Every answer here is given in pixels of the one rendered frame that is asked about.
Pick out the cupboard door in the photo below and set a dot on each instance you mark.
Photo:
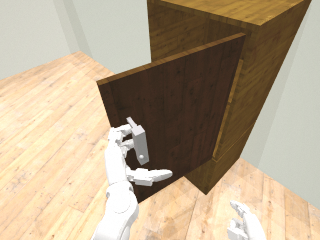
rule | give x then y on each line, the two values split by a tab
180	103

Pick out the right robot hand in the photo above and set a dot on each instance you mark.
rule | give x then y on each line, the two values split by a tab
246	230

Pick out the left robot hand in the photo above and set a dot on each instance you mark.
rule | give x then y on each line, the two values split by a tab
115	164

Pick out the handle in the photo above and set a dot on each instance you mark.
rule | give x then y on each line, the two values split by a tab
139	140

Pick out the robot left forearm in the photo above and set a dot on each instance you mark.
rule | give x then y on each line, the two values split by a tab
121	210

